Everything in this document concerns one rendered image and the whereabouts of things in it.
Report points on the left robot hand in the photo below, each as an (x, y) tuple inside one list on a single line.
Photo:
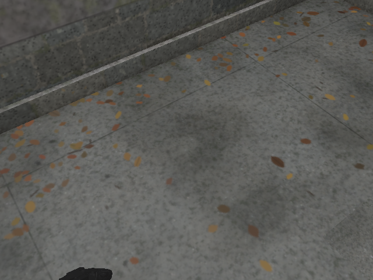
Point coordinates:
[(88, 274)]

